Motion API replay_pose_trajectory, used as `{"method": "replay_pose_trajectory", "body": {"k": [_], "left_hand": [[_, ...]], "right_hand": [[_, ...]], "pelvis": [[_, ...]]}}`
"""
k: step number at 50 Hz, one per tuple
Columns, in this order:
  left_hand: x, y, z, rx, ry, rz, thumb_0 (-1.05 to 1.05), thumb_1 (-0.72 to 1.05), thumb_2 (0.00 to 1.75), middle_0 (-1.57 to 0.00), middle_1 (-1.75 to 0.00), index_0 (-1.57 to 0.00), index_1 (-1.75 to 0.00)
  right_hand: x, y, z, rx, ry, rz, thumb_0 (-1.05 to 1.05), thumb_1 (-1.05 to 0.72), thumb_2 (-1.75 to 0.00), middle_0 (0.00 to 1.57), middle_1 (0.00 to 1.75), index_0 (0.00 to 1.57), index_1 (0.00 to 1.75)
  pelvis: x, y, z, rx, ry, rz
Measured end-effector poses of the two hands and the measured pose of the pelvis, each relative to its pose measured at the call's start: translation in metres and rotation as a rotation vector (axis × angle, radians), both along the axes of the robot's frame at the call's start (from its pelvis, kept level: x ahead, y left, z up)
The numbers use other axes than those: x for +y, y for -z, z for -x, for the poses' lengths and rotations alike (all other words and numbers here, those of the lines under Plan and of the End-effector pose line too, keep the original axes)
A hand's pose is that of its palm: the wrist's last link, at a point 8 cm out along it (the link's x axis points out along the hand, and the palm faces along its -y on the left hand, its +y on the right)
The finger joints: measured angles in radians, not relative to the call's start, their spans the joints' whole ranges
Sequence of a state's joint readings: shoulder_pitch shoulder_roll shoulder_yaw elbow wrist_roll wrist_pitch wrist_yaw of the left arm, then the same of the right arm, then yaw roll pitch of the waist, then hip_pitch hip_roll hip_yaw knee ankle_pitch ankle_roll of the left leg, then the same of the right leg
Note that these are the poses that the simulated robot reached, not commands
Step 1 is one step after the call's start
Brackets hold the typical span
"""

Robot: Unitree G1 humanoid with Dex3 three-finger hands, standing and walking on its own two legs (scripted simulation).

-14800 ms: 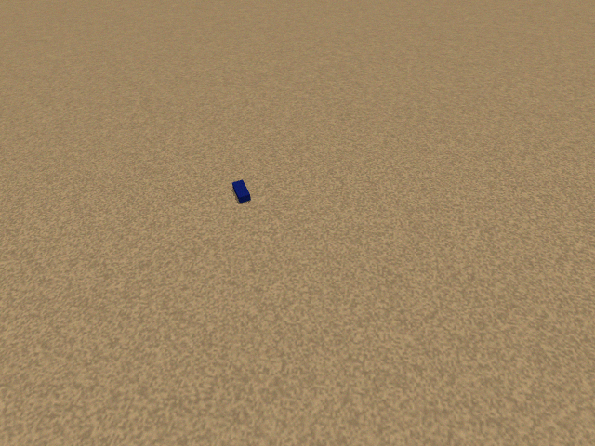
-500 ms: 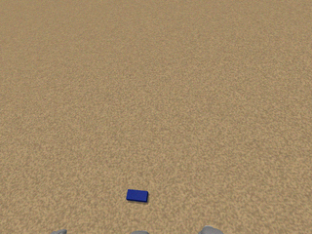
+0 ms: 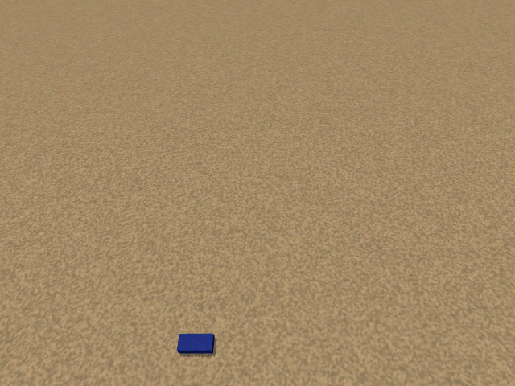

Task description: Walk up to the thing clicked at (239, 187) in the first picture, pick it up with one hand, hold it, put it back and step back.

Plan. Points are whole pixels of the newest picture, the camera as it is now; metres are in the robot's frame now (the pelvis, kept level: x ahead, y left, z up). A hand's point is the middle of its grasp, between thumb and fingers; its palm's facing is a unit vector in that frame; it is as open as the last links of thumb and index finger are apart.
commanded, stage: walk up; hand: left
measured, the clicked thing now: (196, 343) +0.43 +0.25 -0.74
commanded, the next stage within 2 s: none
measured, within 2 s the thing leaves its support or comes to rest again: neither
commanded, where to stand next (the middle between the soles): +0.05 +0.00 m, yaw +1 degrees
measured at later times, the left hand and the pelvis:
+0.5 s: hand out of the picture +0.11 +0.27 -0.16, palm faces +0.00 -0.93 -0.36, open 7.3 cm; pelvis +0.01 +0.02 -0.01, yaw +0 degrees
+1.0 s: hand out of the picture -0.07 +0.30 -0.09, palm faces +0.12 -0.88 -0.47, open 7.4 cm; pelvis -0.07 +0.01 +0.02, yaw +5 degrees
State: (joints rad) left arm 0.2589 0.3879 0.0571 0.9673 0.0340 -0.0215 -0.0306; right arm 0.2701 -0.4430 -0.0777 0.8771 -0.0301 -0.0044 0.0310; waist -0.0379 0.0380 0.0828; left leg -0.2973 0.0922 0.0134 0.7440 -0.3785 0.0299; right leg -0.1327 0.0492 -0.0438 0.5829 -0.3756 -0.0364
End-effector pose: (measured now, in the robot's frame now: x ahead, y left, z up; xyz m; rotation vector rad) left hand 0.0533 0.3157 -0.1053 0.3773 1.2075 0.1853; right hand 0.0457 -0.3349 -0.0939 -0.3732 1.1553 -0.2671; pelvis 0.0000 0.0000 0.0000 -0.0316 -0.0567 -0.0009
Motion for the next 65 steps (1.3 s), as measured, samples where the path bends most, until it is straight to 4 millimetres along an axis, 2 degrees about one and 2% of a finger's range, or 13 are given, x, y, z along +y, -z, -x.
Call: {"method": "replay_pose_trajectory", "body": {"k": [4,10,18,23,27,30,34,39,42,46,49,57,65], "left_hand": [[-0.003,-0.020,0.006,-0.045,-0.022,-0.020,0.01,0.91,0.90,-0.21,-0.30,-0.21,-0.30],[0.006,-0.035,0.015,0.002,-0.051,-0.060,0.01,0.90,0.90,-0.21,-0.30,-0.21,-0.30],[0.019,0.006,-0.020,0.022,-0.107,-0.038,0.01,0.90,0.90,-0.21,-0.30,-0.21,-0.30],[0.005,0.019,-0.051,-0.031,-0.067,0.015,0.01,0.91,0.90,-0.20,-0.30,-0.21,-0.30],[0.001,0.022,-0.049,-0.053,-0.029,0.026,0.01,0.91,0.90,-0.21,-0.30,-0.21,-0.30],[0.004,0.023,-0.028,-0.038,-0.026,-0.002,0.00,0.91,0.90,-0.21,-0.30,-0.21,-0.30],[0.011,0.016,0.023,0.016,-0.044,-0.066,0.00,0.91,0.90,-0.21,-0.30,-0.21,-0.30],[0.018,-0.014,0.104,0.093,-0.113,-0.137,0.01,0.91,0.90,-0.21,-0.30,-0.21,-0.30],[0.020,-0.033,0.130,0.123,-0.159,-0.161,0.01,0.91,0.90,-0.21,-0.30,-0.21,-0.30],[0.019,-0.051,0.134,0.056,-0.162,-0.128,0.01,0.91,0.90,-0.21,-0.30,-0.21,-0.30],[0.021,-0.055,0.130,-0.031,-0.169,-0.103,0.01,0.90,0.90,-0.21,-0.30,-0.21,-0.30],[0.040,-0.014,0.151,0.021,-0.163,-0.013,0.01,0.90,0.90,-0.21,-0.30,-0.21,-0.30],[0.036,-0.001,0.099,-0.055,-0.123,0.067,0.01,0.91,0.90,-0.21,-0.30,-0.21,-0.30]], "right_hand": [[0.000,0.001,-0.004,0.030,0.008,-0.037,0.00,-0.90,-0.90,0.20,0.30,0.20,0.30],[0.013,0.005,-0.035,0.006,-0.038,-0.083,0.01,-0.90,-0.90,0.20,0.30,0.20,0.30],[0.048,0.025,-0.088,0.014,-0.073,-0.076,0.00,-0.90,-0.90,0.20,0.30,0.20,0.30],[0.065,0.021,-0.107,-0.054,-0.086,-0.078,0.00,-0.90,-0.90,0.20,0.30,0.21,0.30],[0.068,0.015,-0.110,-0.117,-0.090,-0.080,0.00,-0.90,-0.90,0.20,0.30,0.21,0.30],[0.063,0.015,-0.106,-0.160,-0.096,-0.086,0.00,-0.90,-0.90,0.20,0.30,0.21,0.30],[0.047,0.024,-0.091,-0.211,-0.085,-0.093,0.00,-0.90,-0.90,0.20,0.30,0.21,0.30],[0.037,0.029,-0.042,-0.112,-0.059,-0.110,0.00,-0.90,-0.90,0.20,0.30,0.20,0.30],[0.030,0.025,-0.004,-0.041,-0.047,-0.119,0.00,-0.90,-0.90,0.20,0.30,0.20,0.30],[0.022,0.016,0.053,0.093,-0.038,-0.119,0.00,-0.90,-0.90,0.20,0.30,0.20,0.30],[0.018,0.008,0.076,0.183,-0.069,-0.085,0.01,-0.90,-0.90,0.20,0.30,0.20,0.30],[0.041,-0.007,0.036,0.015,-0.139,-0.007,0.01,-0.90,-0.90,0.20,0.30,0.20,0.30],[0.052,-0.030,0.027,-0.088,-0.124,0.013,0.00,-0.90,-0.90,0.20,0.30,0.21,0.30]], "pelvis": [[-0.006,-0.010,-0.011,-0.006,0.029,-0.036],[-0.002,-0.015,-0.024,-0.021,0.013,-0.031],[0.013,0.008,-0.045,-0.026,-0.016,-0.030],[0.021,0.009,-0.023,-0.032,-0.009,-0.020],[0.019,0.012,-0.004,-0.020,0.010,-0.029],[0.017,0.018,0.011,-0.018,0.031,-0.036],[0.011,0.027,0.034,-0.018,0.054,-0.032],[0.001,0.013,0.057,-0.018,0.043,-0.081],[0.002,-0.003,0.065,0.004,0.020,-0.090],[0.003,-0.019,0.064,0.033,-0.022,-0.086],[0.006,-0.023,0.064,0.032,-0.073,-0.090],[0.031,-0.006,0.072,-0.010,-0.098,-0.060],[0.031,-0.013,0.049,-0.038,-0.087,-0.049]]}}
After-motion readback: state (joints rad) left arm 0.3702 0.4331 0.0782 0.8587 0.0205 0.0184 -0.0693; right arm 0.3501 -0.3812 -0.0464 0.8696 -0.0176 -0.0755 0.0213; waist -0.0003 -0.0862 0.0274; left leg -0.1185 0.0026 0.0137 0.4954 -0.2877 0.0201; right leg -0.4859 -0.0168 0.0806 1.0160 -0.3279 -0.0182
